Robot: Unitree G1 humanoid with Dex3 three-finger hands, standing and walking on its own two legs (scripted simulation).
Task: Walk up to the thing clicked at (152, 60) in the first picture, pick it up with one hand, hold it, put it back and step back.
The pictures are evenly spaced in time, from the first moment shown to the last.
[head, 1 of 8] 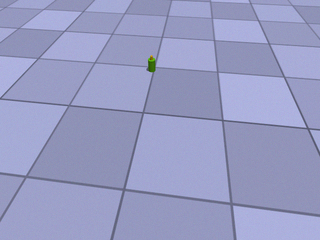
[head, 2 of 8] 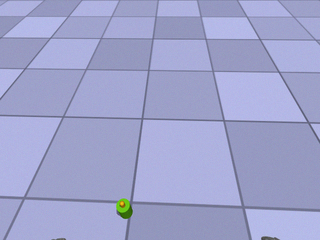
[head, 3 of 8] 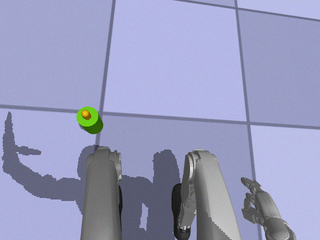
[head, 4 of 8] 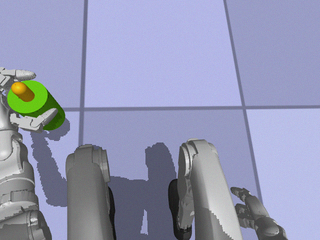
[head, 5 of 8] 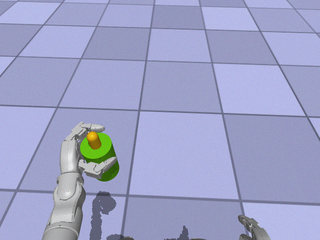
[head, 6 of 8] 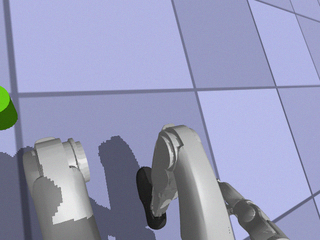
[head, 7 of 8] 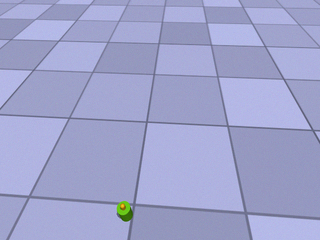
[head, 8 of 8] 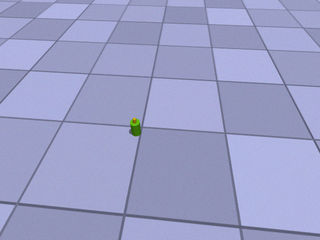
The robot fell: no
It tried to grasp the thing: yes
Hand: left
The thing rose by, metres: 0.67
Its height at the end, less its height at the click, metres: +0.00
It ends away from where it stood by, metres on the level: 0.01
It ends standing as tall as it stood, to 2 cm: yes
